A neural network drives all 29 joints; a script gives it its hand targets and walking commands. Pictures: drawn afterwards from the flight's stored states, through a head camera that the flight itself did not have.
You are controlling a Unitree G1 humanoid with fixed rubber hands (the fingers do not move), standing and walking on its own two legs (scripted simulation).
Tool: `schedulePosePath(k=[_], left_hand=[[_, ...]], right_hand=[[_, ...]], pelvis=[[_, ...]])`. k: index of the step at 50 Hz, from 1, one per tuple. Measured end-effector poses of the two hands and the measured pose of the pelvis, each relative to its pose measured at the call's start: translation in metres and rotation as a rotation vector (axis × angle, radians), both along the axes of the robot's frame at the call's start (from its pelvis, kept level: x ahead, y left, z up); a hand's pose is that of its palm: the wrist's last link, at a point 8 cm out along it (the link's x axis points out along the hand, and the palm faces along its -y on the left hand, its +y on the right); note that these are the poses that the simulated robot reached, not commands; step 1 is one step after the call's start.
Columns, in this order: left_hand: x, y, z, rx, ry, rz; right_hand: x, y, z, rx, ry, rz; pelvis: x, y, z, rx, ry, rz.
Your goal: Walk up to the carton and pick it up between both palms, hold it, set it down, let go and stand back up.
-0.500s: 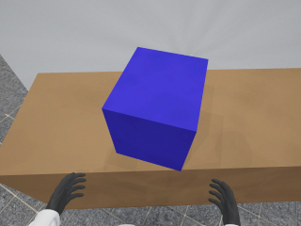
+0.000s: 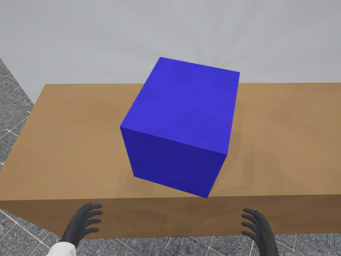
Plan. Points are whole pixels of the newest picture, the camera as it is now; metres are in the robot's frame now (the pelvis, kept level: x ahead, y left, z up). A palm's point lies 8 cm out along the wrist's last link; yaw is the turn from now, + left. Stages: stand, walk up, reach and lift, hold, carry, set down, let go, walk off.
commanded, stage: set down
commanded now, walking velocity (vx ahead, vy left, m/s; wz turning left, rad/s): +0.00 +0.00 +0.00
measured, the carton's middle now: (183, 127) +0.45 +0.01 -0.02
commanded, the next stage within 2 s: let go in 0.54 s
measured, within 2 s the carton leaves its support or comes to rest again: neither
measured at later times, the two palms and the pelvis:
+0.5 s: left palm (82, 246) +0.13 +0.24 -0.08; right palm out of the picture +0.12 -0.21 -0.07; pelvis -0.02 +0.01 +0.00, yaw -2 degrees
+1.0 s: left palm (93, 246) +0.14 +0.21 -0.09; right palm out of the picture +0.13 -0.24 -0.08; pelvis -0.02 -0.02 +0.00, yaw -1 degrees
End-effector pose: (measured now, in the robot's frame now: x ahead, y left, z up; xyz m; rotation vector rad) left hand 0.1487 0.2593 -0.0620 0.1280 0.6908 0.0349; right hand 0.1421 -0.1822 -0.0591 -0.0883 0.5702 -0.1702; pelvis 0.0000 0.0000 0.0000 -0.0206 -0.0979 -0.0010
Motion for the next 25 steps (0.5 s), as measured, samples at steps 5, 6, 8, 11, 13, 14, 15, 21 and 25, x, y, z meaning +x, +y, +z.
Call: schedulePosePath(k=[5,6,8,11,13,14,15,21,25], left_hand=[[0.001,-0.004,-0.004,0.013,0.019,-0.006],[0.001,-0.005,-0.004,0.017,0.023,-0.004],[0.001,-0.008,-0.003,0.017,0.023,-0.004],[0.0,-0.01,-0.003,0.018,0.031,0.0],[-0.001,-0.011,-0.005,0.021,0.045,0.002],[-0.002,-0.011,-0.006,0.025,0.052,0.004],[-0.003,-0.011,-0.007,0.031,0.058,0.005],[-0.008,-0.016,-0.01,0.04,0.081,0.014],[-0.014,-0.021,-0.015,0.038,0.112,0.018]], right_hand=[[-0.003,-0.003,-0.003,-0.004,0.025,0.008],[-0.003,-0.004,-0.005,-0.006,0.034,0.011],[-0.004,-0.008,-0.006,-0.011,0.039,0.009],[-0.005,-0.012,-0.005,-0.018,0.031,0.008],[-0.006,-0.014,-0.005,-0.021,0.032,0.01],[-0.006,-0.014,-0.005,-0.02,0.037,0.014],[-0.007,-0.015,-0.006,-0.02,0.044,0.016],[-0.016,-0.022,-0.011,-0.029,0.092,0.022],[-0.021,-0.026,-0.014,-0.032,0.124,0.036]], pelvis=[[-0.003,0.002,0.0,0.0,-0.004,-0.008],[-0.004,0.003,0.0,0.0,-0.005,-0.011],[-0.006,0.005,0.0,-0.001,-0.006,-0.012],[-0.007,0.007,0.0,-0.001,-0.008,-0.012],[-0.008,0.007,0.0,0.0,-0.01,-0.015],[-0.009,0.008,0.0,0.001,-0.01,-0.017],[-0.01,0.008,0.0,0.002,-0.011,-0.019],[-0.014,0.007,0.0,0.005,-0.015,-0.023],[-0.018,0.005,0.0,0.007,-0.013,-0.026]])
